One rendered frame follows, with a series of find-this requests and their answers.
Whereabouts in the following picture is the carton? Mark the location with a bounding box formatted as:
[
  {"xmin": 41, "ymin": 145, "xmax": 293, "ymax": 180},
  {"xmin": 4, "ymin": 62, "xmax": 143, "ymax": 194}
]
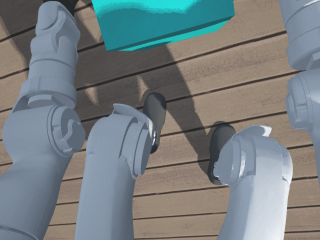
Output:
[{"xmin": 91, "ymin": 0, "xmax": 235, "ymax": 51}]

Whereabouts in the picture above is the left robot upper arm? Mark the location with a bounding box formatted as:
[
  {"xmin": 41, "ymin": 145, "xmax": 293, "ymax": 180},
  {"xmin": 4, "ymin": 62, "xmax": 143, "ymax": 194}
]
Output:
[{"xmin": 0, "ymin": 104, "xmax": 86, "ymax": 240}]

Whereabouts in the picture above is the robot left hand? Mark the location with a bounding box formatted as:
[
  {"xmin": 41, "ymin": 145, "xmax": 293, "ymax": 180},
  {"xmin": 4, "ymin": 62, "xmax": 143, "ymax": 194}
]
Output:
[{"xmin": 43, "ymin": 0, "xmax": 79, "ymax": 17}]

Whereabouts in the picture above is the left robot forearm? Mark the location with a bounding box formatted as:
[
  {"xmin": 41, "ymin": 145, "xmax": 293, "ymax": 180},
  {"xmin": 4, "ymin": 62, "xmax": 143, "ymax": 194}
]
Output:
[{"xmin": 2, "ymin": 1, "xmax": 81, "ymax": 151}]

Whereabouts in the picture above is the right robot forearm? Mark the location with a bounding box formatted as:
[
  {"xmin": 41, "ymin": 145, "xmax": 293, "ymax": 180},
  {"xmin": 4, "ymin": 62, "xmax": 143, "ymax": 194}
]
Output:
[{"xmin": 279, "ymin": 0, "xmax": 320, "ymax": 71}]

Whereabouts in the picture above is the right robot shin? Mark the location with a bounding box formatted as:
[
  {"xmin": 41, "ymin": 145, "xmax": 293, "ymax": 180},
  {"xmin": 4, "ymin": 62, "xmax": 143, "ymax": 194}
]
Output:
[{"xmin": 213, "ymin": 124, "xmax": 293, "ymax": 185}]

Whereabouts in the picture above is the right robot upper arm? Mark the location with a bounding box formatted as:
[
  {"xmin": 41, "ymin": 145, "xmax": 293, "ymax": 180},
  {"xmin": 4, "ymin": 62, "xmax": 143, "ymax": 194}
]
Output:
[{"xmin": 285, "ymin": 68, "xmax": 320, "ymax": 187}]

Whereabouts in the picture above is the left robot thigh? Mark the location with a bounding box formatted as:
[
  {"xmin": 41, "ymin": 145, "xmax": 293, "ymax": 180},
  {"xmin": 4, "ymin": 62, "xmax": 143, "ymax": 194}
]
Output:
[{"xmin": 74, "ymin": 113, "xmax": 152, "ymax": 240}]

